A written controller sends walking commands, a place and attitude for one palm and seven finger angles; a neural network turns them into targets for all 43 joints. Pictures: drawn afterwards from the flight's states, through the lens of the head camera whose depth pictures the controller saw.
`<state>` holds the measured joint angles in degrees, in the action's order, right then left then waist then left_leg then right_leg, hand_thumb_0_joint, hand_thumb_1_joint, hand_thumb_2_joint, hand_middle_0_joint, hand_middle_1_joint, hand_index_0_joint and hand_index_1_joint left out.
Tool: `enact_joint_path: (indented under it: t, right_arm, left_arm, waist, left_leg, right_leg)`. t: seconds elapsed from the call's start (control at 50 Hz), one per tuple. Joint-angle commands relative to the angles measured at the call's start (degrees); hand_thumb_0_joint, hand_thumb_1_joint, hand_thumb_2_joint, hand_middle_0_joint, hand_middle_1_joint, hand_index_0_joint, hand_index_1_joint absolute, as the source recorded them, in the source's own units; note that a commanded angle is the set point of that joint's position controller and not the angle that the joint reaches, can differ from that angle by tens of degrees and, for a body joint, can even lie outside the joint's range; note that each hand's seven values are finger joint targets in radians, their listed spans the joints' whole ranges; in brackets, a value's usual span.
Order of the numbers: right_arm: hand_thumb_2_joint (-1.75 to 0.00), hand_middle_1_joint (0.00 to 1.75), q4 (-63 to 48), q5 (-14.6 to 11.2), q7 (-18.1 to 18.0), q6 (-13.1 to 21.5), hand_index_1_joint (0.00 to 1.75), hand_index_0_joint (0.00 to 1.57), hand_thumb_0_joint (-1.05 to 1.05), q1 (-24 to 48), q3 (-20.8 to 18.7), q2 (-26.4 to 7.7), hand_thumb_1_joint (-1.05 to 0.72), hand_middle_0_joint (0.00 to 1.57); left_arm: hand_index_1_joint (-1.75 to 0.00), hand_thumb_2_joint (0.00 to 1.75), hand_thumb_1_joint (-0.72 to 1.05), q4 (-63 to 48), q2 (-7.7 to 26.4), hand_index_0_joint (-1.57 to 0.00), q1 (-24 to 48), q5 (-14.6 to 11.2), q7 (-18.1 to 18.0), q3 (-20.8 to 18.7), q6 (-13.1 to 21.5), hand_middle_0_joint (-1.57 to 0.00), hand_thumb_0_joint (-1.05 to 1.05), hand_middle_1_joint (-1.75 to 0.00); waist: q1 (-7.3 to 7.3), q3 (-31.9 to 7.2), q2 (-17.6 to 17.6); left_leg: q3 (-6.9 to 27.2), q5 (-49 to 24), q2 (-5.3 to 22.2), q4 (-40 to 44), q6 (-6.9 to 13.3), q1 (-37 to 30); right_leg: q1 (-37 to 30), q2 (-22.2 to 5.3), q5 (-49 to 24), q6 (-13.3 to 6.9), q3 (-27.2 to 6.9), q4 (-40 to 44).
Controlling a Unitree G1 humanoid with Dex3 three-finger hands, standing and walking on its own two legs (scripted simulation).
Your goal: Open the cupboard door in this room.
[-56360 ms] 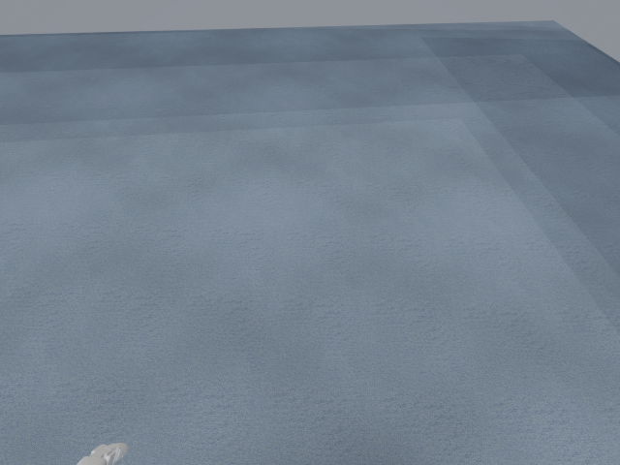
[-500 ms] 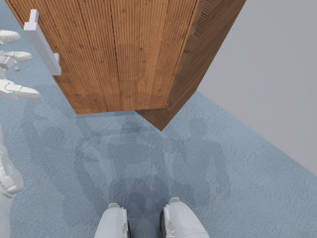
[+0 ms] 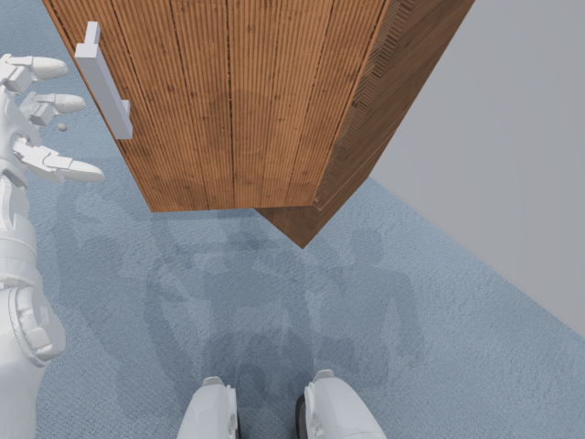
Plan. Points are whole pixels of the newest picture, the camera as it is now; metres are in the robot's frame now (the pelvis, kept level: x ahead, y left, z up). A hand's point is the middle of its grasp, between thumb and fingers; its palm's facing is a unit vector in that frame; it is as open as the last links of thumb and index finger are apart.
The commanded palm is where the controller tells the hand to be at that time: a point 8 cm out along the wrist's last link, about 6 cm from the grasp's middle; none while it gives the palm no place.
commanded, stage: move the hooked fingers beside the handle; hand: left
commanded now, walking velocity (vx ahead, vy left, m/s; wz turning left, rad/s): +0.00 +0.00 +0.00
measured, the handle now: (109, 85) +0.56 +0.21 +0.07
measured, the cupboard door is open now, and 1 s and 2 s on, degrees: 47 47 47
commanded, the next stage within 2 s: slide the fingers in behind the handle in 0.08 s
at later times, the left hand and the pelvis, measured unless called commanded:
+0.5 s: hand (85, 129) +0.49 +0.23 +0.06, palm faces +0.01 -1.00 +0.00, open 14.0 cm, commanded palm +0.48 +0.28 +0.07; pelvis +0.00 -0.01 +0.00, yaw +0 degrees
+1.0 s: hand (103, 126) +0.50 +0.21 +0.07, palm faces +0.02 -1.00 -0.02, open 14.0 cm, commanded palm +0.48 +0.25 +0.07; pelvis +0.00 -0.01 +0.00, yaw +0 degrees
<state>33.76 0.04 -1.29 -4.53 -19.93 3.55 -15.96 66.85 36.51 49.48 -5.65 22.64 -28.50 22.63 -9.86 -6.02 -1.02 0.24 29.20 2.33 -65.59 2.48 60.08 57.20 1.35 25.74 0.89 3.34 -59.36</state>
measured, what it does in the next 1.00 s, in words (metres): stands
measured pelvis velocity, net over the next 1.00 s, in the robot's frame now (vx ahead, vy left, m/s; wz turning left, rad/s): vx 0.00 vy -0.01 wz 0.00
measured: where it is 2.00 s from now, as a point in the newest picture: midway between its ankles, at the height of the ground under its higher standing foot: outside the picture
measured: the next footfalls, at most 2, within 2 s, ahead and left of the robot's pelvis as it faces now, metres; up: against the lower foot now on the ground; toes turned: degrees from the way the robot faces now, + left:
none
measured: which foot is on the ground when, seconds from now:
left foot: down 0.00-1.00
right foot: down 0.00-1.00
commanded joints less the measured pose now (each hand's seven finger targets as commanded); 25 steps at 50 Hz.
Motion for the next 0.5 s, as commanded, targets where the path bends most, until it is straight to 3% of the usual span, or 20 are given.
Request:
enact_joint_path:
  t: [0.0, 0.04, 0.08, 0.1, 0.12, 0.18, 0.24, 0.28, 0.3, 0.32, 0.38, 0.4, 0.44, 0.48]
  right_arm:
    - [-0.9, 0.3, -2.3, 0.3, -1.0, 0.5, 0.3, 0.2, 0.0, -10.5, -4.3, -11.3, -0.9, 0.2]
    - [-0.9, 0.3, -2.4, 0.1, -1.1, 0.4, 0.3, 0.2, 0.0, -10.6, -4.3, -11.3, -0.9, 0.2]
    - [-0.9, 0.3, -2.3, 0.0, -1.3, 0.4, 0.3, 0.2, 0.0, -10.7, -4.5, -11.7, -0.9, 0.2]
    - [-0.9, 0.3, -2.4, -0.2, -1.3, 0.4, 0.3, 0.2, 0.0, -10.5, -4.4, -11.4, -0.9, 0.2]
    - [-0.9, 0.3, -2.3, -0.1, -1.3, 0.5, 0.3, 0.2, 0.0, -10.7, -4.3, -11.4, -0.9, 0.2]
    - [-0.9, 0.3, -1.9, -0.1, -1.4, 0.4, 0.3, 0.2, 0.0, -11.0, -4.4, -11.5, -0.9, 0.2]
    - [-0.9, 0.3, -1.7, 0.2, -1.1, 0.7, 0.3, 0.2, 0.0, -11.1, -4.7, -11.2, -0.9, 0.2]
    - [-0.9, 0.3, -1.2, 0.2, -1.1, 0.7, 0.3, 0.2, 0.0, -10.9, -4.8, -11.1, -0.9, 0.2]
    - [-0.9, 0.3, -1.2, 0.1, -1.1, 0.6, 0.3, 0.2, 0.0, -11.1, -4.8, -11.2, -0.9, 0.2]
    - [-0.9, 0.3, -1.1, 0.1, -1.1, 0.8, 0.3, 0.2, 0.0, -11.0, -4.6, -11.0, -0.9, 0.2]
    - [-0.9, 0.3, -1.3, 0.3, -1.1, 0.6, 0.3, 0.2, 0.0, -11.2, -4.9, -11.1, -0.9, 0.2]
    - [-0.9, 0.3, -1.5, 0.1, -0.9, 0.7, 0.3, 0.2, 0.0, -10.9, -4.9, -10.7, -0.9, 0.2]
    - [-0.9, 0.3, -1.5, 0.2, -0.8, 0.7, 0.3, 0.2, 0.0, -10.8, -4.7, -10.7, -0.9, 0.2]
    - [-0.9, 0.3, -1.5, 0.2, -0.9, 0.6, 0.3, 0.2, 0.0, -10.6, -4.5, -10.7, -0.9, 0.2]
  left_arm:
    - [-1.2, 0.3, -0.5, -12.9, 19.0, -0.3, 22.2, -1.0, -0.2, -1.6, 3.2, -0.3, 0.0, -1.2]
    - [-1.2, 0.3, -0.5, -11.3, 17.1, -0.3, 21.2, -2.1, 1.0, -0.7, 2.9, -0.3, 0.0, -1.2]
    - [-1.2, 0.3, -0.5, -11.2, 19.2, -0.3, 20.7, -2.6, 1.8, -2.4, 2.5, -0.3, 0.0, -1.2]
    - [-1.2, 0.3, -0.5, -11.6, 17.3, -0.3, 21.1, -3.0, 2.3, -0.9, 2.3, -0.3, 0.0, -1.2]
    - [-1.2, 0.3, -0.5, -11.1, 17.6, -0.3, 21.2, -3.5, 2.7, -1.4, 2.4, -0.3, 0.0, -1.2]
    - [-1.2, 0.3, -0.5, -9.9, 17.7, -0.3, 21.0, -3.1, 2.8, -1.0, 1.9, -0.3, 0.0, -1.2]
    - [-1.2, 0.3, -0.5, -14.3, 15.6, -0.3, 22.7, -3.5, 2.3, 0.1, 3.4, -0.3, 0.0, -1.2]
    - [-1.2, 0.3, -0.5, -13.8, 14.2, -0.3, 22.5, -3.5, 1.8, 1.0, 3.6, -0.3, 0.0, -1.2]
    - [-1.2, 0.3, -0.5, -12.3, 14.1, -0.3, 22.0, -3.4, 1.4, 0.7, 3.4, -0.3, 0.0, -1.2]
    - [-1.2, 0.3, -0.5, -12.9, 13.0, -0.3, 23.3, -3.8, 1.2, 1.6, 3.5, -0.3, 0.0, -1.2]
    - [-1.2, 0.3, -0.5, -14.1, 15.3, -0.3, 22.1, -2.9, -0.3, -0.5, 3.3, -0.3, 0.0, -1.2]
    - [-1.2, 0.3, -0.5, -13.9, 13.5, -0.3, 21.5, -2.7, -0.6, 0.9, 3.0, -0.3, 0.0, -1.2]
    - [-1.2, 0.3, -0.5, -14.0, 14.2, -0.3, 21.8, -2.2, -1.6, 0.3, 3.3, -0.3, 0.0, -1.2]
    - [-1.2, 0.3, -0.5, -13.1, 15.6, -0.3, 22.7, -1.8, -2.5, -0.5, 3.1, -0.3, 0.0, -1.2]
  waist:
    - [0.95, -28.6, -11.2]
    - [0.41, -28.5, -9.0]
    - [0.85, -28.6, -8.6]
    - [0.41, -28.5, -9.5]
    - [0.64, -27.8, -9.8]
    - [-0.15, -25.6, -7.3]
    - [0.74, -29.3, -11.7]
    - [0.14, -27.9, -11.3]
    - [0.13, -26.4, -9.2]
    - [-0.21, -26.1, -10.4]
    - [1.06, -29.1, -9.7]
    - [0.93, -28.7, -10.7]
    - [0.97, -28.6, -10.5]
    - [0.57, -26.4, -7.9]
  left_leg:
    - [4.6, -29.0, 0.3, 8.0, -2.2, -27.9]
    - [4.5, -28.5, 0.4, 7.8, -1.8, -26.9]
    - [4.3, -27.5, 0.2, 8.0, -1.7, -25.6]
    - [3.9, -26.9, 0.1, 7.9, -1.5, -25.5]
    - [4.0, -27.5, 0.1, 7.8, -1.5, -25.5]
    - [3.9, -25.1, 0.2, 7.8, -1.1, -23.3]
    - [4.5, -28.6, 0.2, 7.8, -1.9, -28.2]
    - [4.6, -27.4, 0.4, 7.6, -1.9, -27.9]
    - [4.8, -25.7, 0.4, 8.0, -1.8, -26.7]
    - [4.7, -26.2, 0.2, 8.0, -1.7, -26.9]
    - [4.6, -27.1, 0.1, 8.1, -1.7, -27.3]
    - [4.1, -26.7, -0.1, 8.1, -1.7, -27.0]
    - [4.1, -27.0, -0.1, 7.9, -1.7, -26.5]
    - [3.6, -23.8, -0.2, 8.0, -1.2, -23.0]
  right_leg:
    - [-7.6, 1.9, -15.8, -2.3, -0.1, 5.1]
    - [-8.2, 2.1, -16.4, -2.2, -0.2, 5.2]
    - [-9.7, 2.0, -16.8, -2.2, -0.4, 5.4]
    - [-9.3, 2.0, -16.8, -2.1, -0.5, 5.6]
    - [-9.2, 2.1, -17.0, -2.4, -0.5, 5.4]
    - [-8.6, 2.1, -16.1, -2.0, -0.6, 5.8]
    - [-7.1, 2.0, -16.2, -2.4, -0.3, 5.3]
    - [-5.8, 2.0, -15.1, -2.3, -0.3, 5.6]
    - [-5.9, 2.1, -14.2, -2.3, -0.1, 5.7]
    - [-5.7, 2.1, -14.4, -2.5, -0.1, 5.6]
    - [-7.8, 1.8, -15.5, -2.4, -0.3, 5.4]
    - [-8.0, 1.9, -15.6, -2.3, -0.4, 5.6]
    - [-8.0, 1.9, -15.9, -2.3, -0.5, 5.3]
    - [-9.9, 1.8, -15.7, -2.0, -0.9, 5.6]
